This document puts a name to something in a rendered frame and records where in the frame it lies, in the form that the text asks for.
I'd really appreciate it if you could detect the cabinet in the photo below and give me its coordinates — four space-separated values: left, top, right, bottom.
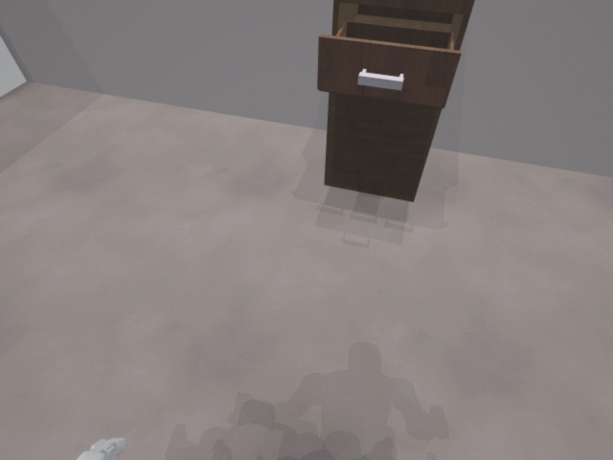
325 0 475 202

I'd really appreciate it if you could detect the robot left hand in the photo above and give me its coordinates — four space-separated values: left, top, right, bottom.
77 438 127 460

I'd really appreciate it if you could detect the drawer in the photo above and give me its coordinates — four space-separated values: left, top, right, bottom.
317 20 462 109

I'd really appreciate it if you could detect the handle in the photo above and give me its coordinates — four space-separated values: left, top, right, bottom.
357 69 404 90

